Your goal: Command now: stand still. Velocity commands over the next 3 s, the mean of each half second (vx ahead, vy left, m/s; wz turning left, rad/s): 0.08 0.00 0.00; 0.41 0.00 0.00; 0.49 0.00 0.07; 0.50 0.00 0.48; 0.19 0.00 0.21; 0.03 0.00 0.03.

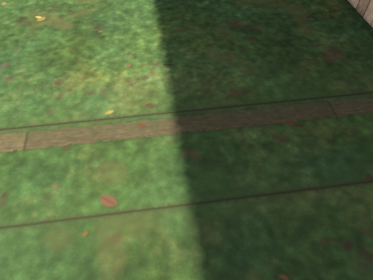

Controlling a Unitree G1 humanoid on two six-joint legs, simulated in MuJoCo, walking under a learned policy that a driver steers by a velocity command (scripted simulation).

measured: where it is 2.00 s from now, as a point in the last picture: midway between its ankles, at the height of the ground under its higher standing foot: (184, 200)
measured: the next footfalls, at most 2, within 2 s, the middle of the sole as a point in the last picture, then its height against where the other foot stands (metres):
left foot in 1.00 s outside the picture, level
right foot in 1.54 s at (224, 214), level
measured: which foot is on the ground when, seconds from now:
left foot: down 0.00-0.54, up 0.56-0.98, down 1.00-1.00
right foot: down 0.00-1.00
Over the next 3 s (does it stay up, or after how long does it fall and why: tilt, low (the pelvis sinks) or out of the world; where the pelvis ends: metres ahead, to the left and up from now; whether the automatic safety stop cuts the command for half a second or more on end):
stays up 1.02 0.11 0.00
